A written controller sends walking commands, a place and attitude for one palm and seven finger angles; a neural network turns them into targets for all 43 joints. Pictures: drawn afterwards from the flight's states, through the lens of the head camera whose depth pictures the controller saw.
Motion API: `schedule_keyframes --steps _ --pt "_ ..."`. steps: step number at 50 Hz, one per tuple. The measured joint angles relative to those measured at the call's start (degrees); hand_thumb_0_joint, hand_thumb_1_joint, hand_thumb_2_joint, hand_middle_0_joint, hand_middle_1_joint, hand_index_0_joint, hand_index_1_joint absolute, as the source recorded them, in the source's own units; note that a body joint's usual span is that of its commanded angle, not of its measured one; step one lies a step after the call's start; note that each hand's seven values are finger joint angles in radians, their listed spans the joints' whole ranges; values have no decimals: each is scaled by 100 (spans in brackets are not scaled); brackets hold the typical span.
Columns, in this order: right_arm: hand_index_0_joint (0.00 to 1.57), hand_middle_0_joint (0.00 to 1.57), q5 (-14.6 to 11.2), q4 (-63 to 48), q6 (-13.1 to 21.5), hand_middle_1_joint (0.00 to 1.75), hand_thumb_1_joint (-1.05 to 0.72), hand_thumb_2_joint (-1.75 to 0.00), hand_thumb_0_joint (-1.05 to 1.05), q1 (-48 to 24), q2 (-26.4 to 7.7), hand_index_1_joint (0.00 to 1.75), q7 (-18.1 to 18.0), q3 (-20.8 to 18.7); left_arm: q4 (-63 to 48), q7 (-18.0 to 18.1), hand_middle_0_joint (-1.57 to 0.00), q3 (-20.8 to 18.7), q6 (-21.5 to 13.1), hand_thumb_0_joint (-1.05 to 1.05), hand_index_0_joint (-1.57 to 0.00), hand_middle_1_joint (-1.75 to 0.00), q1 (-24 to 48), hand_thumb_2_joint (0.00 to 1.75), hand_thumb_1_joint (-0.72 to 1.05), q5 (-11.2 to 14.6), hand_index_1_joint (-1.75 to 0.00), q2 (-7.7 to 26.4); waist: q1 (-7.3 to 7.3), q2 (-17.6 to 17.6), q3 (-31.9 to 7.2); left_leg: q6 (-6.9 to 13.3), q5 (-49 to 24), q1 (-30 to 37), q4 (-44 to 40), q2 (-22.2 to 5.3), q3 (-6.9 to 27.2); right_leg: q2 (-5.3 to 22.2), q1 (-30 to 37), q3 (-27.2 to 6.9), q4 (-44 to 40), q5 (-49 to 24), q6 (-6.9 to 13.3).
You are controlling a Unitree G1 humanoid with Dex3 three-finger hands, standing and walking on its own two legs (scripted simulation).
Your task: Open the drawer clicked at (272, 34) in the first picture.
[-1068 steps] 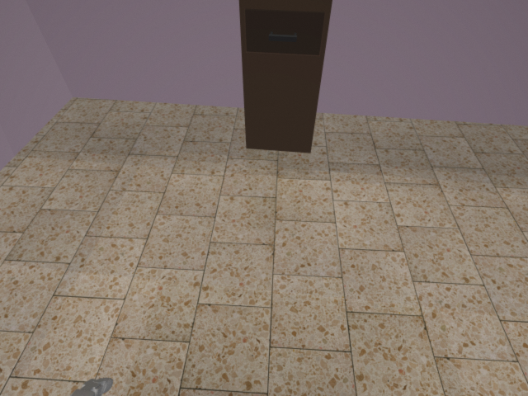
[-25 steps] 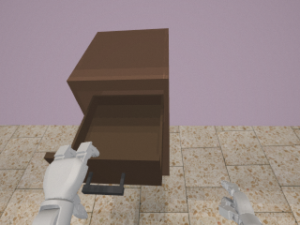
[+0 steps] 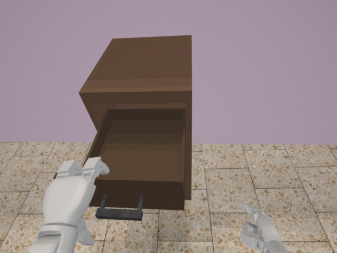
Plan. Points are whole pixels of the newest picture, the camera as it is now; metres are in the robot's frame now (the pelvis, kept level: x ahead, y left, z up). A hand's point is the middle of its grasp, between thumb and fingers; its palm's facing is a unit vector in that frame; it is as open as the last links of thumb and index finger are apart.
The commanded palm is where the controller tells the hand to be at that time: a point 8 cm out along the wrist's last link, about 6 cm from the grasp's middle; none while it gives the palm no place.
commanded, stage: draw the hand back to the body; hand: left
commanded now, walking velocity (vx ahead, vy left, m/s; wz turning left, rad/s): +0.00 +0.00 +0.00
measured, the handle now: (121, 206) +0.25 +0.19 -0.08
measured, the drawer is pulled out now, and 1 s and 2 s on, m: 0.30 0.30 0.30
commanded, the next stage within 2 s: step back with the hand held close in 1.42 s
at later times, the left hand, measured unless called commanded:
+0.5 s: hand (74, 201) +0.18 +0.22 +0.11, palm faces +0.19 -0.59 -0.79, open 13.8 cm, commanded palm +0.14 +0.24 +0.16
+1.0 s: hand (61, 179) +0.19 +0.23 +0.16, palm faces +0.36 -0.82 -0.43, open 10.6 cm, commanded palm +0.14 +0.27 +0.19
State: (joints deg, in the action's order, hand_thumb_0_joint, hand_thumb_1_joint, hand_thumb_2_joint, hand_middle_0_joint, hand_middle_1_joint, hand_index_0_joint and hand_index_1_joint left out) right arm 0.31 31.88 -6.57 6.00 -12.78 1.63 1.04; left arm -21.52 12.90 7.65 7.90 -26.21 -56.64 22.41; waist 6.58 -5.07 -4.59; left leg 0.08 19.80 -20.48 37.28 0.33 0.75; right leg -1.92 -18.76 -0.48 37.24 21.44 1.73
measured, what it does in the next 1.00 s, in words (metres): stands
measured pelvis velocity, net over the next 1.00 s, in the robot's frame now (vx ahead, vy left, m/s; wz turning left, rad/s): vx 0.02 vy -0.01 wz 0.04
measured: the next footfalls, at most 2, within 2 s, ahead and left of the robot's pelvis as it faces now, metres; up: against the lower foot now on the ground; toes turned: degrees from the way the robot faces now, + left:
none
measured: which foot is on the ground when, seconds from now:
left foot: down 0.00-1.00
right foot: down 0.00-1.00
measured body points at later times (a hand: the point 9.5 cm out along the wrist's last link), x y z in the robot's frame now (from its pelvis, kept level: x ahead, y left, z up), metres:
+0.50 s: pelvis +0.00 +0.00 +0.01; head +0.00 -0.04 +0.45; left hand +0.16 +0.24 +0.15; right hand +0.23 -0.20 -0.08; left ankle -0.01 +0.12 -0.72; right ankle -0.02 -0.10 -0.72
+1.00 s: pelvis +0.02 -0.01 +0.02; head +0.02 -0.03 +0.47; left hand +0.17 +0.27 +0.19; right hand +0.22 -0.22 -0.07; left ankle -0.01 +0.12 -0.72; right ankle -0.02 -0.10 -0.72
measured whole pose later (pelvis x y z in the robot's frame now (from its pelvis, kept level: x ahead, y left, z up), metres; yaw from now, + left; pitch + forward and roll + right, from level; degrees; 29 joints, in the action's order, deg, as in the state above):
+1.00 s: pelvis +0.02 -0.01 +0.02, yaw +2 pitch -1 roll +0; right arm -0.4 35.9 6.1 10.0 -12.3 -4.6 0.5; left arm -29.2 6.1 -14.0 -4.8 -34.2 2.8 19.1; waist 2.9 -3.8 -0.5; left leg -0.5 16.0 -8.7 25.8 0.3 3.0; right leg -1.9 -5.4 1.5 23.9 17.4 2.0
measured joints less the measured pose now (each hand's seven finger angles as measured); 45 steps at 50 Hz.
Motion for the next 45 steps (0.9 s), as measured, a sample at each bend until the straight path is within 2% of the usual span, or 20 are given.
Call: schedule_keyframes --steps 8,13,22,24,25,26,27,29,32,35,45 --pt "19 20 -63 18 -39 30 -91 -90 1 8 -67 30 -83 9 -29 -277 -32 -194 167 0 -32 -120 56 30 -49 265 -120 59 -40 -37 23 0 -110 147 -189 21 33 23 150 30 -168 -84 -7" --pt "19 20 -62 -41 -18 30 -91 -90 1 14 -93 30 -128 51 -137 -404 -32 -318 4 0 -32 -120 -78 30 -49 297 -120 235 -49 -25 57 -14 -150 224 -278 -5 31 -1 230 26 -277 -140 5" --pt "19 20 -67 -103 19 30 -91 -90 1 43 -170 30 -154 -3 -463 -358 -32 -723 -232 0 -32 -120 -470 30 -49 472 -120 405 -7 -81 70 -10 -151 240 -293 -20 62 -16 295 56 -379 -179 -2" --pt "19 20 -110 -107 272 30 -91 -90 1 49 -137 30 -261 -2 -476 -437 -32 -973 -470 0 -32 -120 -412 30 -49 2490 -120 118 -88 -91 300 2 -163 423 -331 4 114 5 506 107 -435 -181 -7" --pt "19 20 -120 -119 453 30 -91 -90 1 80 -95 30 -331 25 -438 -463 -32 -1084 -581 0 -32 -120 -409 30 -48 3284 -120 -79 -133 -65 396 4 -170 524 -370 17 122 18 603 115 -456 -175 -7" --pt "19 20 -120 -141 605 30 -91 -90 1 132 -41 30 -407 63 -408 -492 -32 -1172 -668 0 -32 -119 -429 31 -47 3920 -119 -254 -181 -22 457 1 -179 614 -418 28 130 29 687 122 -482 -168 -6" --pt "19 20 -114 -156 737 30 -91 -90 1 202 19 30 -482 104 -409 -518 -31 -1236 -730 0 -32 -118 -458 31 -46 4414 -118 -384 -223 37 491 -7 -191 699 -475 38 142 40 768 134 -519 -164 -4" --pt "20 20 -83 -128 979 30 -91 -90 1 358 125 30 -611 186 -471 -528 -31 -1327 -850 0 -31 -116 -505 33 -43 5047 -116 -496 -273 160 498 -26 -211 848 -585 44 173 46 921 162 -614 -162 7" --pt "20 20 -48 -18 1244 30 -91 -90 1 545 207 30 -686 263 -649 -503 -31 -1449 -1014 0 -31 -112 -533 35 -36 5517 -112 -518 -328 273 448 -49 -223 1014 -711 42 223 43 1115 208 -769 -172 27" --pt "20 20 -31 129 1383 30 -91 -90 1 596 204 30 -672 266 -763 -508 -30 -1616 -1154 -1 -30 -106 -489 39 -28 5723 -107 -490 -372 263 439 -59 -233 1118 -803 26 250 27 1257 231 -931 -215 35" --pt "20 20 -44 382 1300 30 -90 -90 1 436 110 30 -598 37 -697 -681 -27 -2068 -1297 0 -27 -85 -679 53 4 5935 -86 -381 -411 153 464 -57 -367 1168 -1108 0 203 9 1292 181 -1243 -372 27"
